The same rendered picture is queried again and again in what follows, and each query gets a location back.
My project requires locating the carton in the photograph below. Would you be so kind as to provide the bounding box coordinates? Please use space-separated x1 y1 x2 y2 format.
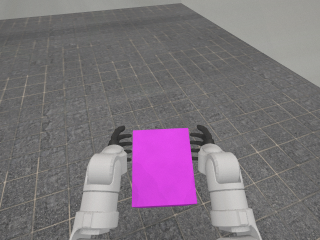
132 128 197 208

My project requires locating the left robot hand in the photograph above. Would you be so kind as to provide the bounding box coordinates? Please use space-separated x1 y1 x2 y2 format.
108 125 133 162

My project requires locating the right robot hand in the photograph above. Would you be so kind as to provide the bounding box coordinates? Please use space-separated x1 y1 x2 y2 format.
190 124 215 161

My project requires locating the right robot forearm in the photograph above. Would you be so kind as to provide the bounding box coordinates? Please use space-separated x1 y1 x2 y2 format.
198 143 262 240

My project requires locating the left robot forearm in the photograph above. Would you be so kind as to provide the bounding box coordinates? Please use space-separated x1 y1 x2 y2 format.
69 144 127 240

